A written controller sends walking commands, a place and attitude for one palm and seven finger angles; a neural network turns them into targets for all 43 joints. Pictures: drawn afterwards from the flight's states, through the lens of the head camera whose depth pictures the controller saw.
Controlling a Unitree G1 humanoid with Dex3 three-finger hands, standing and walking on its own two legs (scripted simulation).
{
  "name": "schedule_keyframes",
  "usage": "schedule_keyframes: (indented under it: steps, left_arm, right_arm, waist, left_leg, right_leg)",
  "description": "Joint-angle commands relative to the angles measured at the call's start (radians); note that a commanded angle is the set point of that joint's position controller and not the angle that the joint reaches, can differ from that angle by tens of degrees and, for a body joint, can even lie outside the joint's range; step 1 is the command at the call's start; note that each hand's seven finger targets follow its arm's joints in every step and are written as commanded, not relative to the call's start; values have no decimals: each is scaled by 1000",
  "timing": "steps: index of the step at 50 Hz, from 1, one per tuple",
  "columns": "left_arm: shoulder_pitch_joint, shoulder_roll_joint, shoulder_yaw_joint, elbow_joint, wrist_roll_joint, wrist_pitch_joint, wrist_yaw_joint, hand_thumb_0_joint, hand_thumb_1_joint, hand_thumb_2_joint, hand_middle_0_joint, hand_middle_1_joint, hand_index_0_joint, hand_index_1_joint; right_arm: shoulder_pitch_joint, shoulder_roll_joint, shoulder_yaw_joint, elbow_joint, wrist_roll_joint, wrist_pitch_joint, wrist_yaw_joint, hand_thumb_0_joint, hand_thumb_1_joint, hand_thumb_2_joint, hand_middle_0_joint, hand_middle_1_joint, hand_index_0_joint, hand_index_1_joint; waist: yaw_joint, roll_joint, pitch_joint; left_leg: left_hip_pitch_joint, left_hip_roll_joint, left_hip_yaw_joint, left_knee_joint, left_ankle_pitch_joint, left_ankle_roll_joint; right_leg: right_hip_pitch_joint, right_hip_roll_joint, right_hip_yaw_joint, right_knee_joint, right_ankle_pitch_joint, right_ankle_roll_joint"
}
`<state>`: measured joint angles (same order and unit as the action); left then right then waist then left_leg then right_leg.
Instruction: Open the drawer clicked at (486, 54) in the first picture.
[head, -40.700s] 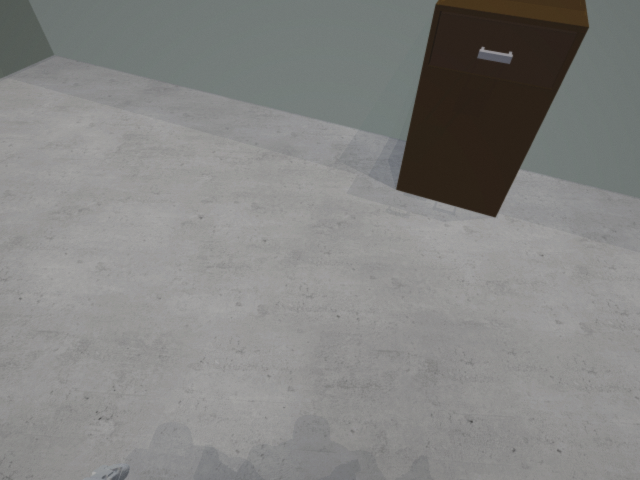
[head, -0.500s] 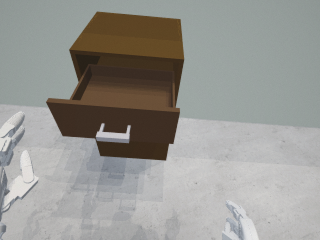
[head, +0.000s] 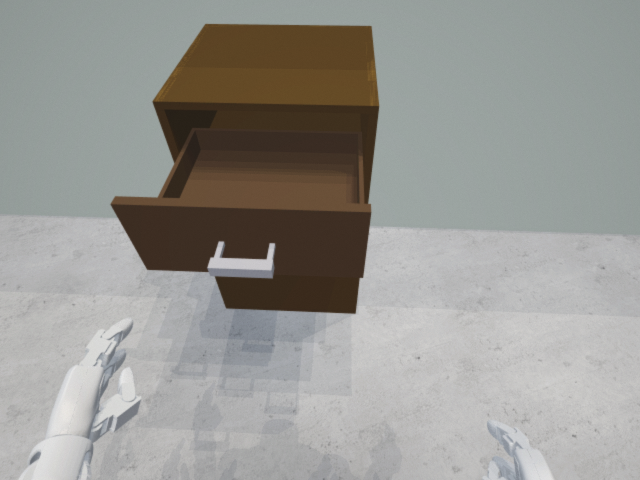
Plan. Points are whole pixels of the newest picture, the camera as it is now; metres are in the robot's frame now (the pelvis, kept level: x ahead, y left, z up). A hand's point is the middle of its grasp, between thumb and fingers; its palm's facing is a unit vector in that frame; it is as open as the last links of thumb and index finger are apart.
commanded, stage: let the arm hang, fingers relaxed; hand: left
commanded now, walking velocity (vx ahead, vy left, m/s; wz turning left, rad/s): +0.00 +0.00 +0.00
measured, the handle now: (243, 258) +0.48 +0.17 -0.05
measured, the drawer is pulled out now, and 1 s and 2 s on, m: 0.30 0.30 0.30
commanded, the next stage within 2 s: look to check the result in 0.98 s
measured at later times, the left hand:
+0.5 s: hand out of the picture -0.06 +0.17 -0.16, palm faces +0.01 -0.97 -0.23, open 7.3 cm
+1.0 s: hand out of the picture +0.00 +0.14 -0.17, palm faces +0.01 -0.98 -0.18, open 7.4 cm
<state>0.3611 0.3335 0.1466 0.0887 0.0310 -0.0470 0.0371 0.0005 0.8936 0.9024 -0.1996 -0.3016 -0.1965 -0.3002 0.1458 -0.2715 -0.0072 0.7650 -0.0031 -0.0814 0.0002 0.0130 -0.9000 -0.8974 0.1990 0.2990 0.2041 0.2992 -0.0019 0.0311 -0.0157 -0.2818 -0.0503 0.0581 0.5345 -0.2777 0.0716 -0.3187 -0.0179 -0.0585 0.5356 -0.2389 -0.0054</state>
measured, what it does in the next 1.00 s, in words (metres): stands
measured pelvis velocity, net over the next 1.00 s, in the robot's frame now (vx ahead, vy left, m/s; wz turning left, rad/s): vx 0.00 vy -0.03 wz -0.01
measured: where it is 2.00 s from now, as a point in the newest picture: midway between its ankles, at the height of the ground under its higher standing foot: outside the picture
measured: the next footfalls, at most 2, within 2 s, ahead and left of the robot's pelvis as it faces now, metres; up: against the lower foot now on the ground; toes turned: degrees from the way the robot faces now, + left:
none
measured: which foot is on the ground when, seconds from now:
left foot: down 0.00-1.00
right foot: down 0.00-1.00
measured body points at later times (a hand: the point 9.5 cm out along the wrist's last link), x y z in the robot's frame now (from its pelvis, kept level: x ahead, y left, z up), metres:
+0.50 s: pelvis -0.01 -0.02 +0.01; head +0.01 -0.03 +0.46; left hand -0.06 +0.22 -0.14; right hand -0.05 -0.24 -0.15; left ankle +0.00 +0.07 -0.73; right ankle +0.02 -0.12 -0.73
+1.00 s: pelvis +0.00 -0.03 +0.01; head +0.01 -0.03 +0.46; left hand +0.00 +0.19 -0.15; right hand -0.04 -0.23 -0.15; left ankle +0.00 +0.07 -0.73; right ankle +0.02 -0.12 -0.73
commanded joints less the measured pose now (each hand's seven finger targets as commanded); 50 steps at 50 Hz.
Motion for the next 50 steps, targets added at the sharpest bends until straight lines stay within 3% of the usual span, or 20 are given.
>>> schedule_keyframes:
  steps: [1,3,4,6,9,10,12,14,15,20,25,27,31,36,40,43,50]
  left_arm:
    - [6,40,-71,273,13,48,-22,0,900,900,-200,-300,-200,-300]
    - [-25,60,-81,405,9,54,-21,0,900,900,-200,-300,-200,-300]
    - [-44,58,-91,465,5,57,-21,0,900,900,-200,-300,-200,-300]
    - [-56,40,-112,571,-2,63,-19,0,900,900,-200,-300,-200,-300]
    - [-41,32,-125,709,-10,52,-19,0,900,900,-200,-300,-200,-300]
    - [-34,33,-127,742,-10,49,-17,0,900,900,-200,-300,-200,-300]
    - [-22,8,-122,806,-14,46,-16,0,900,900,-200,-300,-200,-300]
    - [-16,7,-129,857,-19,42,-17,0,900,900,-200,-300,-200,-300]
    - [-12,2,-128,876,-19,38,-15,0,900,900,-200,-300,-200,-300]
    - [2,-29,-136,961,-21,39,-9,0,900,900,-200,-300,-200,-300]
    - [12,-47,-137,1001,-22,38,-1,0,900,900,-200,-300,-200,-300]
    - [10,-51,-136,1009,-23,40,0,0,900,900,-200,-300,-200,-300]
    - [9,-63,-134,1017,-22,40,4,0,900,900,-200,-300,-200,-300]
    - [8,-73,-131,1015,-22,37,6,0,900,900,-200,-300,-200,-300]
    - [7,-82,-128,1010,-20,35,6,0,900,900,-200,-300,-200,-300]
    - [-2,-86,-127,1012,-22,33,5,0,900,900,-200,-300,-200,-300]
    - [-3,-92,-126,1016,-21,29,6,0,900,900,-200,-300,-200,-300]
  right_arm:
    - [32,-136,-36,-60,-14,17,-6,0,-900,-900,200,300,200,300]
    - [29,-122,-28,-28,-15,36,-9,0,-900,-900,200,300,200,300]
    - [34,-113,-21,-7,-15,45,-10,0,-900,-900,200,300,200,300]
    - [41,-76,-5,39,-15,59,-9,0,-900,-900,200,300,200,300]
    - [69,-53,3,105,-10,68,-11,0,-900,-900,200,300,200,300]
    - [87,-46,4,119,-6,72,-14,0,-900,-900,200,300,200,300]
    - [120,-26,2,160,-9,77,-18,0,-900,-900,200,300,200,300]
    - [149,-19,2,191,-6,81,-19,0,-900,-900,200,300,200,300]
    - [167,-16,-1,204,-5,83,-21,0,-900,-900,200,300,200,300]
    - [227,6,-3,273,-2,90,-26,0,-900,-900,200,300,200,300]
    - [263,28,-2,312,-3,90,-30,0,-900,-900,200,300,200,300]
    - [271,40,0,326,-6,88,-30,0,-900,-900,200,300,200,300]
    - [278,58,-2,340,-7,91,-31,0,-900,-900,200,300,200,300]
    - [275,76,-3,348,-9,87,-32,0,-900,-900,200,300,200,300]
    - [272,85,-7,347,-8,84,-33,0,-900,-900,200,300,200,300]
    - [270,88,-6,350,-10,80,-35,0,-900,-900,200,300,200,300]
    - [259,81,-9,345,-5,73,-40,0,-900,-900,200,300,200,300]
  waist:
    - [2,-176,-61]
    - [7,-177,-35]
    - [4,-145,-20]
    - [6,-10,44]
    - [7,78,63]
    - [8,54,63]
    - [7,112,51]
    - [3,91,41]
    - [3,28,47]
    - [-3,-26,109]
    - [-4,-77,111]
    - [-5,-53,119]
    - [-6,-73,155]
    - [-1,-28,153]
    - [2,-37,161]
    - [-2,11,137]
    - [-1,-9,111]
  left_leg:
    - [-15,173,-183,-93,314,0]
    - [3,131,-153,-98,215,-13]
    - [18,121,-151,-118,157,-18]
    - [6,127,-150,-177,80,-20]
    - [21,119,-141,-218,-4,-28]
    - [40,122,-137,-214,-5,-29]
    - [37,121,-138,-226,-30,-28]
    - [53,123,-134,-228,-32,-30]
    - [75,131,-136,-222,-13,-27]
    - [77,133,-129,-231,-20,-23]
    - [85,134,-122,-229,14,-21]
    - [72,131,-126,-236,13,-22]
    - [57,128,-120,-237,-1,-22]
    - [51,125,-116,-241,4,-26]
    - [52,125,-115,-240,12,-27]
    - [59,125,-114,-242,41,-29]
    - [99,141,-116,-243,102,-31]
  right_leg:
    - [137,-54,106,-26,156,-21]
    - [146,-88,149,-75,195,-35]
    - [134,-90,161,-101,150,-38]
    - [119,-76,150,-134,49,-30]
    - [130,-74,164,-190,8,-34]
    - [134,-72,157,-205,9,-35]
    - [157,-75,155,-225,5,-39]
    - [161,-80,151,-237,-1,-42]
    - [152,-75,144,-245,2,-43]
    - [104,-78,140,-271,-63,-43]
    - [104,-76,136,-267,-57,-42]
    - [110,-76,135,-259,-50,-42]
    - [85,-77,134,-268,-84,-40]
    - [96,-74,134,-261,-56,-41]
    - [88,-70,133,-258,-45,-41]
    - [114,-74,137,-252,2,-44]
    - [134,-72,120,-236,84,-45]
